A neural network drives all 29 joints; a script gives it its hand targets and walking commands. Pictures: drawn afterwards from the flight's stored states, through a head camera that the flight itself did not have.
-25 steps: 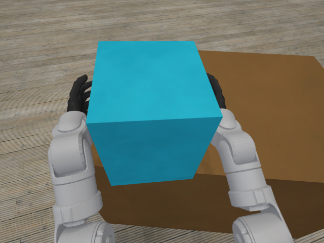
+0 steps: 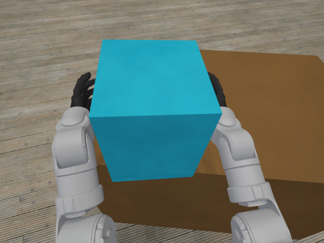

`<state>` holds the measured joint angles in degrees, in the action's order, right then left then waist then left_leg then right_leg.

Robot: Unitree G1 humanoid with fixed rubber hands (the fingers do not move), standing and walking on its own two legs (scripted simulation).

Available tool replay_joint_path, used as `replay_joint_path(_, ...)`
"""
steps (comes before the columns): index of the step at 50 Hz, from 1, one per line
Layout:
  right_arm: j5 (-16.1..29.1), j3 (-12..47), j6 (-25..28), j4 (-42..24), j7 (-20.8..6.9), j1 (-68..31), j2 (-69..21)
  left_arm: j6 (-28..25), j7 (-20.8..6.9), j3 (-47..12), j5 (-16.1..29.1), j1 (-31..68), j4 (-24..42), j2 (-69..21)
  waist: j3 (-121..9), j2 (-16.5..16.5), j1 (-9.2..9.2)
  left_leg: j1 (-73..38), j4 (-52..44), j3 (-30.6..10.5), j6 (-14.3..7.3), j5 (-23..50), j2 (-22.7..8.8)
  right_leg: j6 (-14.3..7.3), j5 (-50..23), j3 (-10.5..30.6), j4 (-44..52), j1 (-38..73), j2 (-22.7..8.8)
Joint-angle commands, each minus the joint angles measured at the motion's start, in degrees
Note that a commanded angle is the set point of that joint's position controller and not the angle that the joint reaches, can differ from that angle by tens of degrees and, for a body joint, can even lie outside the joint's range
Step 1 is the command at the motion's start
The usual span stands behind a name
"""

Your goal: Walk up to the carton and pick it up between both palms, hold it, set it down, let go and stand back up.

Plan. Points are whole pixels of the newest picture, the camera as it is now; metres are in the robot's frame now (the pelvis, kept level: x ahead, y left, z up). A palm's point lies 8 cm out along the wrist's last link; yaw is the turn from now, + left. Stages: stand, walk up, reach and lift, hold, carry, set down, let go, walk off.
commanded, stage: hold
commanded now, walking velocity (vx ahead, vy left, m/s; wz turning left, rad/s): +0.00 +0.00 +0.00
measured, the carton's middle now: (152, 114) +0.36 +0.00 +0.14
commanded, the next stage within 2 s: set down in 0.02 s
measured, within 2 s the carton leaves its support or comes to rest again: neither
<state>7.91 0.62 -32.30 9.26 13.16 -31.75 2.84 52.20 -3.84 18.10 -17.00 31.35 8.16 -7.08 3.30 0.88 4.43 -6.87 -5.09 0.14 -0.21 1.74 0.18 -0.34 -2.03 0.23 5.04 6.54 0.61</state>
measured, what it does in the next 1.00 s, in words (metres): stands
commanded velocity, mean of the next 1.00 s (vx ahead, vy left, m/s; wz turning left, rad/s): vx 0.00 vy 0.00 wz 0.00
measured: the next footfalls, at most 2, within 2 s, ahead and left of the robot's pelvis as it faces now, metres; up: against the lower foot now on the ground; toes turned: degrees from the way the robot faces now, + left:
none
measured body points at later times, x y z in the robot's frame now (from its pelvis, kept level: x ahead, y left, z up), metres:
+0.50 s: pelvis -0.01 +0.01 +0.00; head +0.00 +0.01 +0.45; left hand +0.36 +0.18 +0.17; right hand +0.38 -0.12 +0.15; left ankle +0.00 +0.12 -0.76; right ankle +0.00 -0.11 -0.76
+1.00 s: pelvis +0.03 +0.01 +0.00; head +0.05 +0.00 +0.45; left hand +0.40 +0.16 +0.14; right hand +0.41 -0.14 +0.13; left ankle +0.00 +0.12 -0.76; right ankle +0.00 -0.11 -0.76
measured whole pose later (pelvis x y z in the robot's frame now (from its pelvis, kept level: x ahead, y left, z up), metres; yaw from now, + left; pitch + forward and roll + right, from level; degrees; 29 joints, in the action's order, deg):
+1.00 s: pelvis +0.03 +0.01 +0.00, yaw +1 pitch -1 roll +0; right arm 4.3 -0.2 -26.4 13.7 10.9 -31.2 1.1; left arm 47.5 -4.1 16.8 -17.6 28.6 6.3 -6.2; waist 3.1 0.2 4.3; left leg -5.9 -5.1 -0.2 -0.6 -0.1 0.8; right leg 0.1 0.2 -0.4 5.1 5.9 0.0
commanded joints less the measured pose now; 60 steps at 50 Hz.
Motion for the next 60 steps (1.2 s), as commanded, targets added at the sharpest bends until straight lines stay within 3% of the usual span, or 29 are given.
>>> replay_joint_path(1,6.64,18.38,3.39,-16.35,-4.68,-34.29,-23.19,-2.67,-7.56,-22.79,10.01,28.55,9.72,-18.17,-26.31,-1.69,-0.47,-3.83,1.46,0.79,0.57,15.45,0.87,4.27,-16.93,0.15,-5.58,13.97,1.14)
replay_joint_path(2,9.39,23.79,3.13,-17.78,-4.07,-31.25,-24.13,-2.06,-7.65,-22.12,9.20,22.87,10.63,-17.41,-28.76,-1.89,-4.25,-5.30,1.84,1.98,-0.37,19.83,1.67,4.23,-23.92,0.83,-6.92,17.98,0.90)
replay_joint_path(4,11.30,26.05,2.88,-20.70,-3.15,-30.30,-24.11,-1.30,-7.82,-21.94,9.02,21.17,15.84,-16.46,-30.47,-2.58,-4.87,-3.78,0.79,1.67,-0.39,24.48,1.54,4.60,-32.70,1.59,-8.57,24.64,0.35)
replay_joint_path(5,10.69,26.07,2.55,-20.72,-2.87,-29.58,-23.64,-0.95,-8.00,-21.74,9.27,20.57,16.29,-16.17,-29.25,-2.71,-4.94,-2.33,0.64,1.82,-0.20,24.72,1.41,4.39,-32.94,1.68,-8.57,26.22,0.29)
replay_joint_path(7,11.00,25.47,2.33,-20.44,-2.58,-28.91,-22.67,-0.63,-8.27,-22.28,10.01,21.55,17.71,-15.45,-26.41,-2.33,-4.49,-3.40,0.55,1.84,0.17,24.04,1.11,4.33,-29.86,2.32,-8.17,24.46,0.13)
replay_joint_path(9,10.79,22.82,2.20,-18.92,-2.18,-27.75,-20.40,-0.32,-8.45,-23.46,10.05,22.08,17.31,-14.37,-21.96,0.40,-3.22,-1.42,0.85,1.95,0.92,19.93,0.96,3.95,-22.75,2.62,-6.87,20.84,0.01)
replay_joint_path(11,10.12,20.89,2.52,-18.16,-2.35,-28.57,-19.85,-0.44,-8.76,-23.09,10.51,22.81,15.98,-14.46,-18.15,-1.26,-3.07,-0.32,1.11,1.68,0.84,16.59,0.50,3.77,-16.75,2.09,-6.52,16.59,0.02)
replay_joint_path(16,4.63,13.58,3.67,-13.25,-3.87,-32.09,-18.29,-2.91,-9.10,-23.24,10.67,28.75,10.72,-14.33,-16.85,2.21,-0.70,2.30,0.68,2.51,1.06,3.61,0.27,3.15,1.27,0.54,-4.25,8.16,-0.11)
replay_joint_path(21,-0.31,9.53,4.91,-10.51,-6.22,-34.19,-17.66,-5.33,-9.18,-21.61,10.15,29.63,5.09,-14.34,-21.56,0.86,0.79,-0.18,0.67,1.94,0.61,1.35,0.81,2.85,5.15,-1.19,-3.43,4.24,0.61)
replay_joint_path(22,-0.87,8.97,5.07,-9.95,-6.52,-34.44,-17.70,-5.68,-9.35,-21.25,9.67,29.43,3.84,-14.84,-21.85,0.15,0.91,-0.37,0.34,1.48,0.53,2.38,0.90,2.83,4.45,-1.67,-2.77,3.93,0.87)
replay_joint_path(23,-1.15,9.09,5.33,-9.53,-6.94,-34.35,-18.48,-6.37,-9.31,-21.43,9.37,30.72,5.00,-14.58,-24.17,1.77,0.63,-1.38,0.59,1.65,0.46,4.23,0.93,2.70,2.60,-1.88,-2.94,3.82,0.91)
replay_joint_path(27,-3.30,8.87,6.63,-7.96,-8.86,-35.22,-19.20,-8.14,-8.92,-18.60,7.63,29.57,2.29,-15.50,-26.92,-0.56,0.08,-1.54,-0.10,1.50,0.72,7.62,0.83,2.77,-0.43,-2.83,-2.48,6.38,1.56)
replay_joint_path(29,-2.88,10.08,7.31,-7.82,-9.67,-34.33,-19.35,-8.76,-8.26,-18.64,6.54,29.71,4.02,-14.92,-28.87,1.01,-0.85,-2.65,-0.40,1.47,0.73,11.24,0.82,2.64,-3.18,-2.46,-2.63,7.89,1.74)
replay_joint_path(32,0.16,14.11,8.58,-9.62,-10.66,-34.70,-21.34,-9.27,-6.85,-20.33,6.90,29.58,8.91,-16.32,-34.63,0.67,-1.49,-7.65,1.43,0.99,1.58,24.52,0.87,2.25,-14.44,-1.46,-4.00,10.62,1.94)
replay_joint_path(34,0.87,15.64,9.39,-11.45,-10.54,-34.08,-21.25,-8.51,-6.29,-21.32,7.18,26.70,8.71,-17.45,-34.95,0.82,-1.42,-10.36,3.38,0.63,2.66,34.58,0.73,2.26,-20.94,-1.71,-4.10,11.60,2.77)
replay_joint_path(36,1.92,17.16,9.70,-12.17,-10.04,-32.75,-21.65,-7.51,-6.22,-22.55,7.53,23.99,9.79,-17.93,-35.17,0.89,-1.36,-13.21,5.72,0.46,3.29,40.24,0.84,2.17,-24.18,-1.15,-4.43,10.80,2.68)
replay_joint_path(39,2.50,16.35,9.52,-9.78,-9.21,-30.40,-20.88,-6.31,-6.51,-22.49,7.88,22.72,8.95,-17.46,-28.87,0.63,-0.41,-11.95,6.89,0.51,3.72,38.63,1.30,2.50,-25.71,-0.67,-4.82,9.86,2.67)
replay_joint_path(42,2.80,16.69,9.98,-12.14,-8.44,-32.05,-21.26,-6.45,-6.82,-23.62,9.34,24.12,9.71,-16.81,-29.16,-0.63,0.00,-9.30,6.35,0.60,3.17,34.88,1.86,2.83,-27.45,-0.72,-6.24,11.77,2.03)
replay_joint_path(45,2.03,15.38,9.94,-11.20,-7.96,-31.43,-21.03,-7.41,-7.19,-24.33,9.73,26.08,9.23,-15.91,-29.42,1.18,0.77,-7.71,5.07,0.79,2.98,30.45,2.41,2.81,-26.10,-0.69,-6.12,12.61,1.63)
replay_joint_path(50,-0.83,11.99,9.75,-6.44,-8.41,-32.18,-21.14,-9.11,-8.91,-18.93,7.40,27.87,3.31,-13.45,-25.13,-0.52,-0.44,-0.92,2.39,1.75,1.53,21.95,2.73,3.90,-23.83,-0.77,-6.46,14.39,1.11)
replay_joint_path(53,-2.77,11.90,10.77,-7.30,-8.87,-34.41,-21.96,-12.03,-9.26,-18.07,7.18,28.83,0.56,-13.88,-30.44,-1.77,-0.45,1.89,-0.07,1.65,0.36,18.76,2.92,4.54,-25.24,-1.18,-7.18,18.69,0.91)
replay_joint_path(57,-3.90,12.03,12.27,-5.40,-9.83,-34.56,-24.78,-15.71,-8.65,-17.44,6.59,31.20,-0.15,-15.65,-34.07,-1.71,-0.88,1.27,-0.20,1.25,-0.11,22.17,2.77,4.35,-30.64,-1.34,-8.02,19.67,1.03)
replay_joint_path(60,-5.85,9.97,12.78,-0.42,-10.53,-33.80,-25.05,-16.88,-8.98,-14.72,4.95,31.06,-5.14,-13.67,-31.00,-2.33,-0.76,3.91,-0.79,1.51,-0.28,20.35,2.81,4.73,-29.66,-1.59,-7.44,18.52,1.20)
